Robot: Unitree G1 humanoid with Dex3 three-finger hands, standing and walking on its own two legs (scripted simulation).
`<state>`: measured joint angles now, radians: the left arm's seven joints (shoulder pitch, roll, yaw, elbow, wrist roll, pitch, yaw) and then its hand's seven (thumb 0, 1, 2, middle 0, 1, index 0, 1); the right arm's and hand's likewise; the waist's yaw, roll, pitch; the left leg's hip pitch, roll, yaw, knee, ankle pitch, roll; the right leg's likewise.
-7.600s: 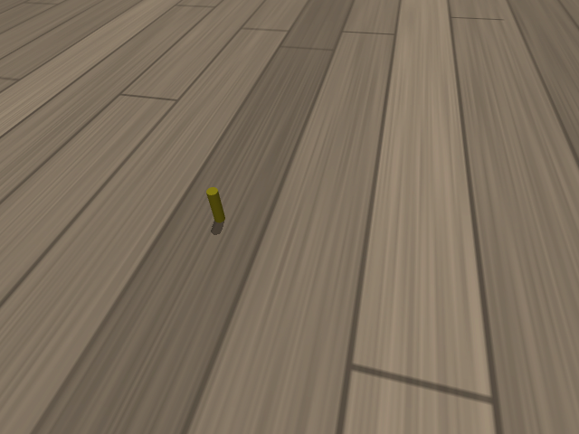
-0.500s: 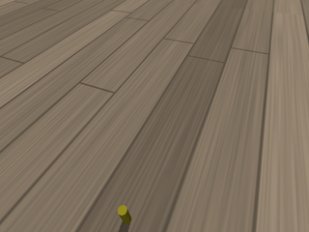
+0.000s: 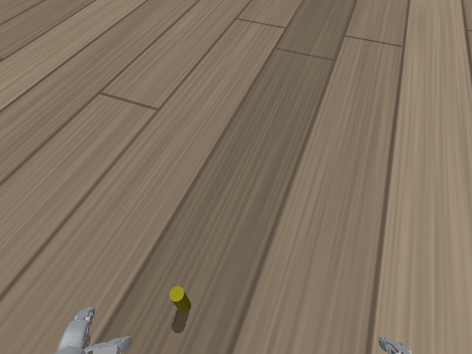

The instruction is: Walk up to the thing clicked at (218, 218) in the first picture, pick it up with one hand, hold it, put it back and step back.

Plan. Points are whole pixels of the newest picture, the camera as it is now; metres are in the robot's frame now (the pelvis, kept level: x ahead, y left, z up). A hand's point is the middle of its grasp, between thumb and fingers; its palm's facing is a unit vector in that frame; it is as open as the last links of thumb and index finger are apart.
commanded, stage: go down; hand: left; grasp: from the side
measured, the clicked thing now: (180, 300) +0.37 +0.23 -0.67
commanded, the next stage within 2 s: none
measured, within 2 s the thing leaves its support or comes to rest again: neither
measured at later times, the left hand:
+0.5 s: hand out of the picture +0.15 +0.29 -0.19, palm faces +0.10 -0.94 -0.32, open 17.3 cm
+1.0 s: hand (89, 345) +0.19 +0.34 -0.24, palm faces +0.18 -0.95 -0.27, open 17.5 cm
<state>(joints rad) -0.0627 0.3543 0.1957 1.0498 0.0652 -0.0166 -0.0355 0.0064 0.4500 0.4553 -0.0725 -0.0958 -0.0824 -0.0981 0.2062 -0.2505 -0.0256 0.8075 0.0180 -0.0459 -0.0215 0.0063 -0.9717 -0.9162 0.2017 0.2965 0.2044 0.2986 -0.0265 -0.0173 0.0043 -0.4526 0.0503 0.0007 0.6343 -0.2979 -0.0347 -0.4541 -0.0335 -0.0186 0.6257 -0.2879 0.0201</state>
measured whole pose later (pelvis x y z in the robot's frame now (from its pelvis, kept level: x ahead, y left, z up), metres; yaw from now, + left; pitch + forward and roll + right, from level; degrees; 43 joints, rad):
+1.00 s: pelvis -0.03 +0.02 -0.15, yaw +0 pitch +26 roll -3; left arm 0.10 0.46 0.45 0.58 -0.08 -0.07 -0.26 -0.01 -0.56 0.01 -0.09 -0.03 -0.09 -0.04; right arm 0.18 -0.28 -0.01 0.56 -0.01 -0.22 -0.06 0.01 -0.93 -0.90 0.20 0.30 0.21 0.30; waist -0.03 -0.02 -0.17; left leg -1.33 0.04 -0.06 1.49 -0.62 -0.02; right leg -1.29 -0.05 -0.02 1.44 -0.59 0.04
